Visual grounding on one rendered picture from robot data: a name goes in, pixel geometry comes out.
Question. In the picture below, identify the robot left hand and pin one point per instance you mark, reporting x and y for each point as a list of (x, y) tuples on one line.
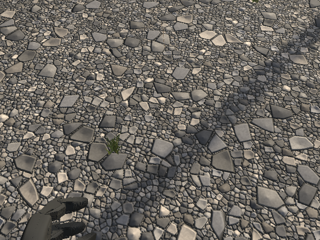
[(39, 226)]

